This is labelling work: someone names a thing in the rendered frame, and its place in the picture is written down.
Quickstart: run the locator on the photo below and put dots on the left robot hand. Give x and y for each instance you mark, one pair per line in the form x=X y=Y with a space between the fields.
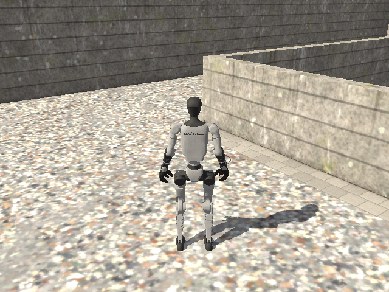
x=165 y=174

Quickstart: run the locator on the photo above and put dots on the robot left upper arm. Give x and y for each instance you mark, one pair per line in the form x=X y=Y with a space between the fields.
x=172 y=137

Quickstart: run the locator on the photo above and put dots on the robot right upper arm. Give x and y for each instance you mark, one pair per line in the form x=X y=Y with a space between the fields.
x=213 y=129

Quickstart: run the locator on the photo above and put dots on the left robot forearm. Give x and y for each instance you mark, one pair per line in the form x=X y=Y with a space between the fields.
x=165 y=162

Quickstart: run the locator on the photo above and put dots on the right robot forearm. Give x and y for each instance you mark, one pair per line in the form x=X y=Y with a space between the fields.
x=222 y=161

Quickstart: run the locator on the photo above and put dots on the right robot hand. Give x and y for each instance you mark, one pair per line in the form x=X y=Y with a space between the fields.
x=221 y=172

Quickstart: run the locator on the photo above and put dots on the robot left thigh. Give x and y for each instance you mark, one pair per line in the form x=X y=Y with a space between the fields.
x=179 y=184

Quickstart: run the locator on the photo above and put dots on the humanoid robot head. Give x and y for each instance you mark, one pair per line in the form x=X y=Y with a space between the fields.
x=194 y=106

